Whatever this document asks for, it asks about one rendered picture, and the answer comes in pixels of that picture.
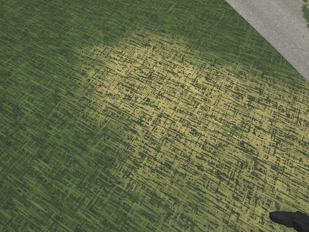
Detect robot right hand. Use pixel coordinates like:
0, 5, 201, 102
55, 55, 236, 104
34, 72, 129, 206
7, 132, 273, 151
269, 211, 309, 232

